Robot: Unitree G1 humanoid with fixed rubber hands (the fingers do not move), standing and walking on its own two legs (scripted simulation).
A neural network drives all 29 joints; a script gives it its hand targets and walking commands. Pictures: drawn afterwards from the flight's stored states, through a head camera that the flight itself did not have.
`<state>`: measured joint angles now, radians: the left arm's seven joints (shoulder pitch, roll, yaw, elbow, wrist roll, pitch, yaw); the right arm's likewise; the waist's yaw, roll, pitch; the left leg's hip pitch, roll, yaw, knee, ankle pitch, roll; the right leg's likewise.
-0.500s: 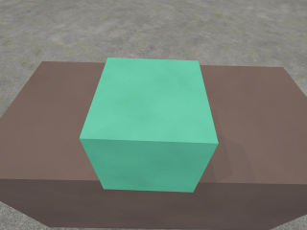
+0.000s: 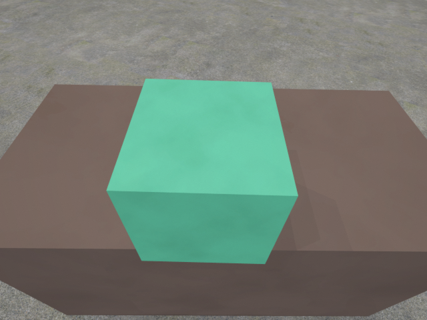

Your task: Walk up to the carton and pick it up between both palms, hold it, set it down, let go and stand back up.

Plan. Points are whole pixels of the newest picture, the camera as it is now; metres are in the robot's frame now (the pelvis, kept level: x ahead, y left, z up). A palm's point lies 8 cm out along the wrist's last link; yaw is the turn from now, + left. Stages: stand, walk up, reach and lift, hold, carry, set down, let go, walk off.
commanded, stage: stand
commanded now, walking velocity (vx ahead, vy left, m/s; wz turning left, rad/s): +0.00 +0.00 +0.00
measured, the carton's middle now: (205, 172) +0.40 +0.01 +0.05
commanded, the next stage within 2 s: walk up in 0.34 s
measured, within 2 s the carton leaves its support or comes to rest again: neither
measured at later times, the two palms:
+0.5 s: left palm out of the picture -0.04 +0.19 -0.15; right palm out of the picture -0.05 -0.18 -0.15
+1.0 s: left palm out of the picture +0.00 +0.22 -0.14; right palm out of the picture -0.03 -0.22 -0.15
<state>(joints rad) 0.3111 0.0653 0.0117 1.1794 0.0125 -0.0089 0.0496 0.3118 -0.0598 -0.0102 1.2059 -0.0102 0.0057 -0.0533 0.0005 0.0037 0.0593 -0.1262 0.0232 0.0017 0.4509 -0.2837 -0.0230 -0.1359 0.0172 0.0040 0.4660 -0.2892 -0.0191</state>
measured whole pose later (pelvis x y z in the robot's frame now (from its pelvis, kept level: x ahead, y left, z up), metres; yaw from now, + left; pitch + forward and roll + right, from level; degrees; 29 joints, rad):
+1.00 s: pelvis +0.00 +0.00 +0.00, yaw -3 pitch -2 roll +0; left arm 0.34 0.15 0.02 1.03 0.00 -0.01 0.04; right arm 0.33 -0.15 0.00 1.04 -0.02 -0.01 -0.06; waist 0.00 0.01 0.04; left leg -0.14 0.05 0.04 0.47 -0.29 -0.03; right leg -0.17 0.04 0.04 0.49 -0.28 -0.03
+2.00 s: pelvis -0.03 +0.02 +0.01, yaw -3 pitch -3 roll +0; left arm 0.27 0.21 0.02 0.35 -0.07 0.28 0.00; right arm 0.33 -0.16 -0.02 0.35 0.04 0.06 0.00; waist 0.00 -0.01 0.09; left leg -0.12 0.03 0.08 0.37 -0.20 -0.01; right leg -0.16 0.00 0.04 0.39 -0.19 0.00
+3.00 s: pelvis -0.02 +0.01 +0.01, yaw -1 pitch -5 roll +0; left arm 0.28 0.31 -0.05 0.19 -0.27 -0.06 -0.01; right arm 0.35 -0.12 0.00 0.09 0.15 -0.04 -0.09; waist 0.04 0.00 0.04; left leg -0.05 0.02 0.04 0.34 -0.20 -0.02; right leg -0.08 0.00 0.00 0.37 -0.21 -0.01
